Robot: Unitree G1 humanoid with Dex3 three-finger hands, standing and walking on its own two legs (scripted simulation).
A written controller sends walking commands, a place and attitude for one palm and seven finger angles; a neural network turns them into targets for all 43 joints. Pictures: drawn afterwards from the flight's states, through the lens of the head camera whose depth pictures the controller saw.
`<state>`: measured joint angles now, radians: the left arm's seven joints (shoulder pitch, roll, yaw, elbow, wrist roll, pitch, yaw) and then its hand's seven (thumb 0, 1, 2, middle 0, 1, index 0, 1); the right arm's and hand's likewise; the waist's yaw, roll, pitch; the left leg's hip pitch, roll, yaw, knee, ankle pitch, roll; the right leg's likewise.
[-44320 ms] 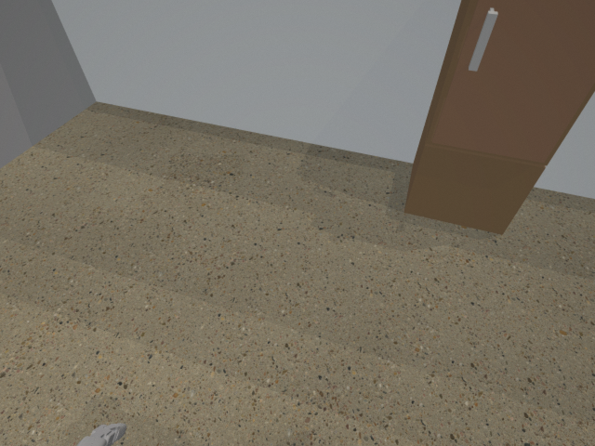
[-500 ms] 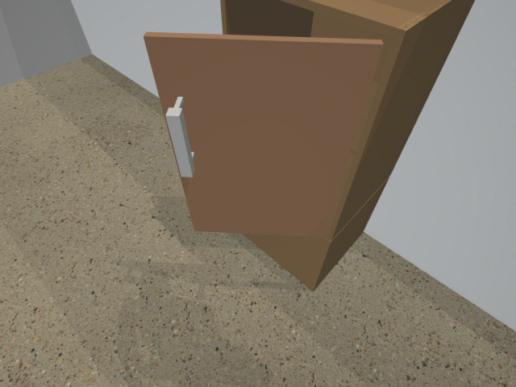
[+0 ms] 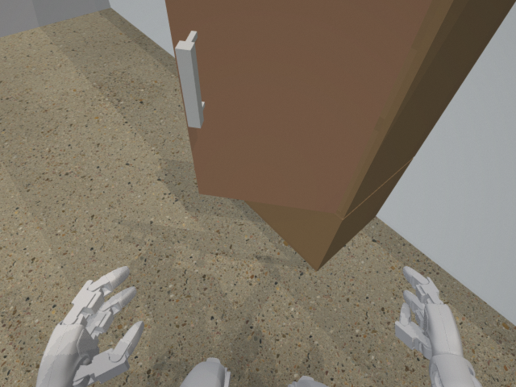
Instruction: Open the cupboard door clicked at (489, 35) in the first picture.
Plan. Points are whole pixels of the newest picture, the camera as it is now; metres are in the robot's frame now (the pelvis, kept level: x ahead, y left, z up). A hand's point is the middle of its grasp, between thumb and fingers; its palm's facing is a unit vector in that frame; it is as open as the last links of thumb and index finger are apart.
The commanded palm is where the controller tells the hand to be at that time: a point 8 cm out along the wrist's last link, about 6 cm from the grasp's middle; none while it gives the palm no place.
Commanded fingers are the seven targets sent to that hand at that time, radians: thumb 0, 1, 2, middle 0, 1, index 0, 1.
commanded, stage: raise the hand with hooked fingers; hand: left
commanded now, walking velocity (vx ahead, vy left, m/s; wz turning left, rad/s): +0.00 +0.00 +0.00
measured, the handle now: (194, 81) +0.60 +0.19 +0.12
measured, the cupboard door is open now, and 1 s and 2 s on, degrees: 40 40 40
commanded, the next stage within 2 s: move the hooked fingers beside the handle in 1.62 s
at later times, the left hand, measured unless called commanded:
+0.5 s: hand (90, 276) +0.23 +0.24 +0.08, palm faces +0.03 -1.00 -0.09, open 12.0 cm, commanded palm +0.20 +0.30 +0.09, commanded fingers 0.00 -0.27 0.40 -0.28 -1.05 -0.28 -1.05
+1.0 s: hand (49, 218) +0.28 +0.30 +0.13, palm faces +0.01 -1.00 -0.06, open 13.9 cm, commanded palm +0.25 +0.35 +0.13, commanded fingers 0.00 -0.50 0.30 -0.30 -1.20 -0.30 -1.20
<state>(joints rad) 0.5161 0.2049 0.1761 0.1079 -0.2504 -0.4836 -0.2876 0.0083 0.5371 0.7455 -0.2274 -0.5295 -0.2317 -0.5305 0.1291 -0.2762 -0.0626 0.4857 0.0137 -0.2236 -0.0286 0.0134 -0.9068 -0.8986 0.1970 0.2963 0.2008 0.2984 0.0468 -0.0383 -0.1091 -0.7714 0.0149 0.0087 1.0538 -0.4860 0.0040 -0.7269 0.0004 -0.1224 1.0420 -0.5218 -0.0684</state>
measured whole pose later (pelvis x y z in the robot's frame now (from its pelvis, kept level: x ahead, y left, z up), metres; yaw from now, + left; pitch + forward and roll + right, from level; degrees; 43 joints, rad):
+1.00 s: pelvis +0.00 +0.04 +0.04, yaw +0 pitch +6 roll -2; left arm 0.01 0.40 0.38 0.28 -0.34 -0.20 -0.46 -0.01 -0.49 0.31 -0.30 -1.19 -0.30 -1.19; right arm 0.25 -0.26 0.07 0.57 0.05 -0.23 -0.10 0.02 -0.90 -0.90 0.20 0.30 0.21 0.30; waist 0.03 0.03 -0.06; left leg -0.53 -0.01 0.03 0.80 -0.38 0.06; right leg -0.46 -0.01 -0.10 0.74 -0.38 -0.01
